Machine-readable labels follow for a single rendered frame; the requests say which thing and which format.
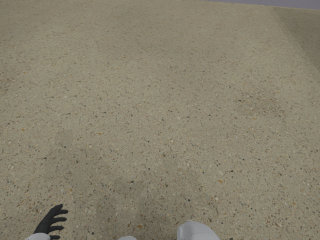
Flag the robot right thigh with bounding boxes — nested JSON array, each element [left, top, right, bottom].
[[177, 221, 220, 240]]

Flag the robot left hand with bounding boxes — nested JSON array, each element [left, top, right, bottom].
[[33, 204, 69, 240]]

